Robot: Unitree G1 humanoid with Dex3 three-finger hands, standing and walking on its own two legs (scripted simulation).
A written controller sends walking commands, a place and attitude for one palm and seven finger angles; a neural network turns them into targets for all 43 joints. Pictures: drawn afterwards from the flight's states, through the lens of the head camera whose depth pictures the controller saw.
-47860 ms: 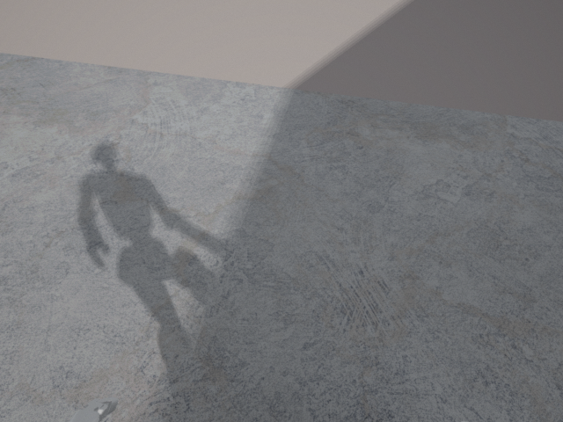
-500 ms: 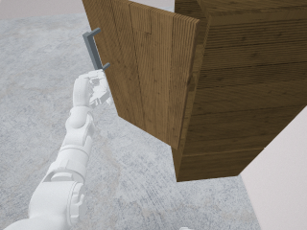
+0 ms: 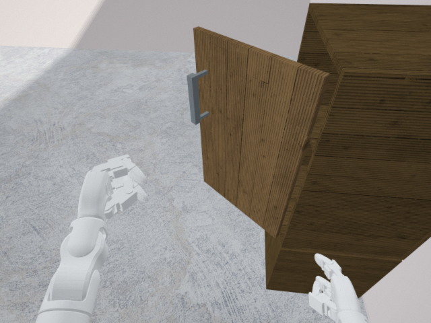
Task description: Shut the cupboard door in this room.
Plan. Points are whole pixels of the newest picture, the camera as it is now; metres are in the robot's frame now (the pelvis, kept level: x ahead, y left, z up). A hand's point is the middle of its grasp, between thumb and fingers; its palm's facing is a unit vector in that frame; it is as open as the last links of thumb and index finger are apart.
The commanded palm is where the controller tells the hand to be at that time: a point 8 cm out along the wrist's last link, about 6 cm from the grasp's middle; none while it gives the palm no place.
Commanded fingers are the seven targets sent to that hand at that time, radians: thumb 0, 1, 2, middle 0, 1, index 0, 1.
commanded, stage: draw the hand back to the body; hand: left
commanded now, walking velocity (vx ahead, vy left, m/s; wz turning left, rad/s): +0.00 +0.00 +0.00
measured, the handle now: (199, 97) +0.67 +0.11 +0.08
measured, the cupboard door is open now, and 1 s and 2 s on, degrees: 51 51 51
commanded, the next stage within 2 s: step back with the hand held close in 0.86 s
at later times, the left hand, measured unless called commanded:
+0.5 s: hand (29, 226) +0.20 +0.28 +0.16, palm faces +0.46 -0.79 -0.41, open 6.3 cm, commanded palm +0.15 +0.32 +0.17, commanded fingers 0.00 0.90 0.90 -0.20 -0.30 -0.20 -0.30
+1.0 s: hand (27, 225) +0.20 +0.28 +0.17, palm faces +0.48 -0.78 -0.40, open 7.4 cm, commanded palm +0.15 +0.31 +0.17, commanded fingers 0.00 0.90 0.90 -0.20 -0.30 -0.20 -0.30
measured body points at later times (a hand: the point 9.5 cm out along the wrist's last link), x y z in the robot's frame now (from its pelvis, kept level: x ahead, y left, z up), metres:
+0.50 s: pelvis +0.02 +0.02 +0.00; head -0.01 -0.01 +0.45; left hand +0.17 +0.32 +0.18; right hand +0.19 -0.21 -0.09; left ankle -0.02 +0.11 -0.74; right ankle +0.03 -0.11 -0.74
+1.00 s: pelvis +0.01 +0.01 +0.00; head -0.02 -0.02 +0.45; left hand +0.16 +0.32 +0.19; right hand +0.19 -0.20 -0.09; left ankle -0.02 +0.11 -0.74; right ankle +0.03 -0.11 -0.74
